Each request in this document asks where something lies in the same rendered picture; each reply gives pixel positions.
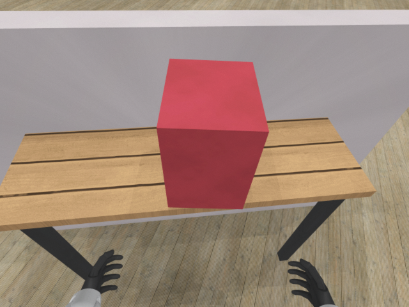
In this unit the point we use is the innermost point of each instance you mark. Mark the robot right hand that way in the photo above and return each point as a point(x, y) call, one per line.
point(318, 293)

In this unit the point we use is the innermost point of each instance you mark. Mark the table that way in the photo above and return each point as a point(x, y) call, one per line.
point(90, 176)

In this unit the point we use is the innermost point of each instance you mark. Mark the robot left hand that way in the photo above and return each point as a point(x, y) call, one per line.
point(96, 277)

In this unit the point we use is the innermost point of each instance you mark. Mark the carton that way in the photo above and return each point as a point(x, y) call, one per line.
point(211, 132)

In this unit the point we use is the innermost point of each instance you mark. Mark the left robot forearm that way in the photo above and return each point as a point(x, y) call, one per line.
point(87, 297)

